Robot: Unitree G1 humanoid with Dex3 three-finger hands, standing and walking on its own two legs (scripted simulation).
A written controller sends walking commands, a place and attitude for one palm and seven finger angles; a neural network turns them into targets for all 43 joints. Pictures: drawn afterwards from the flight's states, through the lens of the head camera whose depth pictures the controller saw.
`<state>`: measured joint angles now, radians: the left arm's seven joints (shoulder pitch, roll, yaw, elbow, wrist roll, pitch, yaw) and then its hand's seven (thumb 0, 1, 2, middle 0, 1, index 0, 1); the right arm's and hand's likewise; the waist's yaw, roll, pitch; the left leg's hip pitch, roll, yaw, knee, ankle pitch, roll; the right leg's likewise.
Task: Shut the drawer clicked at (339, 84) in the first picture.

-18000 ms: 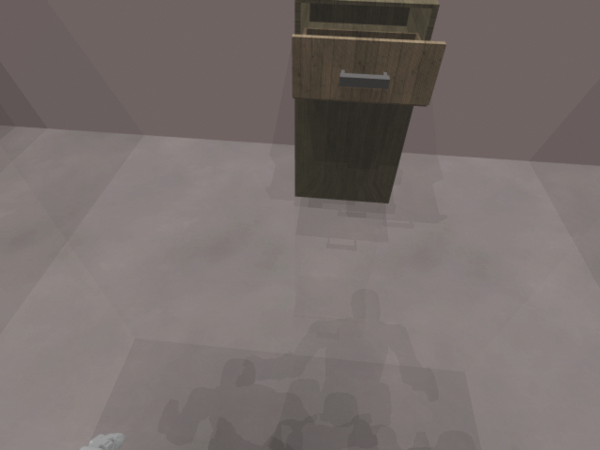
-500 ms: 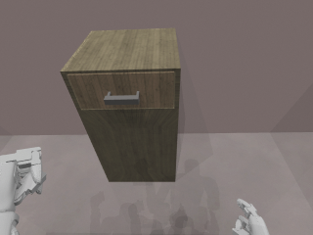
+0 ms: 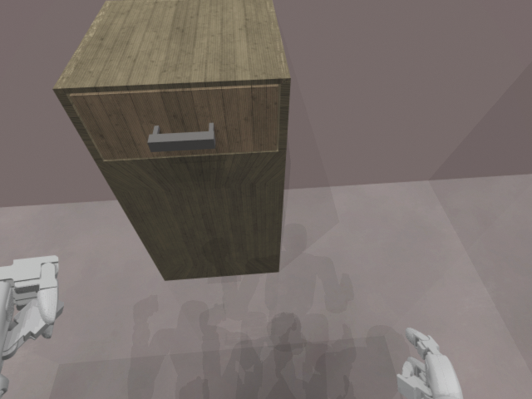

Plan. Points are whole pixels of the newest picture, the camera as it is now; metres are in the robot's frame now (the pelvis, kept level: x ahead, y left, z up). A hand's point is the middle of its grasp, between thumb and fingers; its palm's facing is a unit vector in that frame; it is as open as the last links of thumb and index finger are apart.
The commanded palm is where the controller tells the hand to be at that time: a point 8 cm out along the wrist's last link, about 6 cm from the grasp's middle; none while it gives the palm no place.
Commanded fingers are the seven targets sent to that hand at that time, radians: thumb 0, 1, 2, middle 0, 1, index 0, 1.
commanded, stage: step back with the hand held close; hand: left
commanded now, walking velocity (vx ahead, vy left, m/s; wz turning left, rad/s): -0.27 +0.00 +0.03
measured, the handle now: (183, 134) +0.63 +0.22 +0.01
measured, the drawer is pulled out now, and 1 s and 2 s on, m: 0.00 0.00 0.00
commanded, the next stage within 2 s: stop stepping back and stand still in 1.06 s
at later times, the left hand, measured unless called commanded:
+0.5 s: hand out of the picture +0.11 +0.24 +0.16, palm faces +0.38 -0.81 -0.44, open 3.3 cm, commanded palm +0.04 +0.29 +0.17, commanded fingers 0.00 0.90 0.90 -1.40 -1.60 -1.40 -1.60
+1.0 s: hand out of the picture +0.02 +0.27 +0.18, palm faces +0.41 -0.79 -0.46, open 3.3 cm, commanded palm -0.04 +0.31 +0.17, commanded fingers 0.00 0.90 0.90 -1.40 -1.60 -1.40 -1.60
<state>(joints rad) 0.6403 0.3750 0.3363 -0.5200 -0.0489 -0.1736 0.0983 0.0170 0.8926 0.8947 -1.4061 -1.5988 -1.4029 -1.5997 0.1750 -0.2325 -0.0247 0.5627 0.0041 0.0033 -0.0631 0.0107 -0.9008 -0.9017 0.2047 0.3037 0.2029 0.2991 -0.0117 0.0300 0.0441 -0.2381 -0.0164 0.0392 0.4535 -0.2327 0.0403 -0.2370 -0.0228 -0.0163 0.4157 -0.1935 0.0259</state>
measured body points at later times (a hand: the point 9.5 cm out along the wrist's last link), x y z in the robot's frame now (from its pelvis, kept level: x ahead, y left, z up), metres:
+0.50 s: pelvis -0.08 +0.00 -0.01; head -0.06 +0.02 +0.44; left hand +0.08 +0.28 +0.18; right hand +0.09 -0.24 -0.09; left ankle +0.00 +0.09 -0.74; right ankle +0.01 -0.13 -0.74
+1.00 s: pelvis -0.15 +0.02 -0.02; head -0.15 +0.05 +0.43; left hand -0.01 +0.31 +0.20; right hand +0.03 -0.22 -0.08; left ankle +0.00 +0.09 -0.74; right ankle -0.12 -0.13 -0.73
